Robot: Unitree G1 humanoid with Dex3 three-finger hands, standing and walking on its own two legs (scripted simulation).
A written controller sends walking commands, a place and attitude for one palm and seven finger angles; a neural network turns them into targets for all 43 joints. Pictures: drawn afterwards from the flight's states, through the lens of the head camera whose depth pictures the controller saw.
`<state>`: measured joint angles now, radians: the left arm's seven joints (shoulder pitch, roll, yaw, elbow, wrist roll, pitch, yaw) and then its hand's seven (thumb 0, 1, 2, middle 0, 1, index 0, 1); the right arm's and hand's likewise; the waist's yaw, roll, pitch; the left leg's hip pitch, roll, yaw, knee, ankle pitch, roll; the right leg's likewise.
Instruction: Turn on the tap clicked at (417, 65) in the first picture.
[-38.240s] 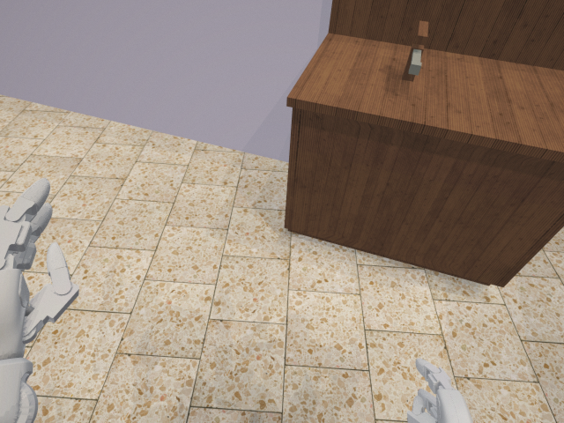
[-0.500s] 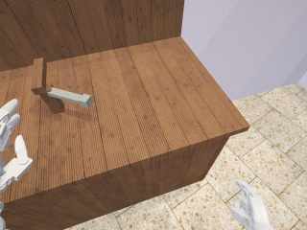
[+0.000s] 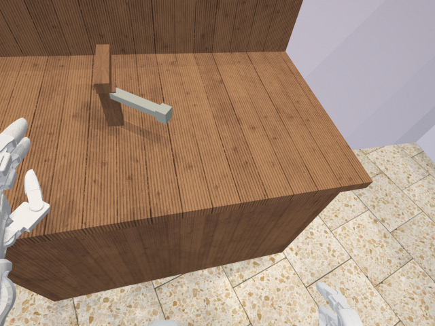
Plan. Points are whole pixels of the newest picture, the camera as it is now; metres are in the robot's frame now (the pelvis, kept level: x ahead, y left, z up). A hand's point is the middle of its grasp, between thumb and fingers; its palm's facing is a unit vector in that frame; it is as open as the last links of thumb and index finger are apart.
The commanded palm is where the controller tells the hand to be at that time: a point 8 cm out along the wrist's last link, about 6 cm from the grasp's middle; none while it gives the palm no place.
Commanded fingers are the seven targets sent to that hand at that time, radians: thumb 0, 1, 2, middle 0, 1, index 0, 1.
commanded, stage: come to a stop and stand still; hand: left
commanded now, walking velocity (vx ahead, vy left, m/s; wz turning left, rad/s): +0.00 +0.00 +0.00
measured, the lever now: (164, 113) +0.50 +0.17 +0.07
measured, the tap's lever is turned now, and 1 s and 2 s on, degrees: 53 53 53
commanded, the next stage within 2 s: look again from close up in 0.20 s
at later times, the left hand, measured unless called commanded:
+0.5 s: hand (53, 212) +0.21 +0.24 +0.16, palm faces +0.38 -0.88 -0.28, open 7.4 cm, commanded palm +0.15 +0.27 +0.18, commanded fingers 0.00 0.90 0.90 -0.20 -0.30 -0.20 -0.30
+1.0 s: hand (89, 197) +0.23 +0.21 +0.16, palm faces +0.27 -0.88 -0.38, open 7.4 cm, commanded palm +0.18 +0.26 +0.18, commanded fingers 0.00 0.90 0.90 -0.20 -0.30 -0.20 -0.30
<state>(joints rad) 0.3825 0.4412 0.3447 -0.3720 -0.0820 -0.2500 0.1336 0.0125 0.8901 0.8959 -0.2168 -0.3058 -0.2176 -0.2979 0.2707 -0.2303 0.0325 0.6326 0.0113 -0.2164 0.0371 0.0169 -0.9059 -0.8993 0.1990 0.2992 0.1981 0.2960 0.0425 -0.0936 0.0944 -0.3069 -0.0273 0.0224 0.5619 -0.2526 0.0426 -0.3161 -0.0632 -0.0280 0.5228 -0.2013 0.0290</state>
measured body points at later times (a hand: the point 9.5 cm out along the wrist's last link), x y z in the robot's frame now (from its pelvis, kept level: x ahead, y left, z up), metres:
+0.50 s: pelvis -0.01 -0.01 +0.00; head +0.02 +0.01 +0.45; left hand +0.18 +0.28 +0.17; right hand +0.18 -0.23 -0.06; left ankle +0.03 +0.09 -0.73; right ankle +0.05 -0.15 -0.73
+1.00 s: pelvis +0.00 -0.01 +0.00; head +0.00 -0.02 +0.45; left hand +0.21 +0.25 +0.18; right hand +0.16 -0.23 -0.08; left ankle +0.03 +0.09 -0.73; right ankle +0.05 -0.15 -0.73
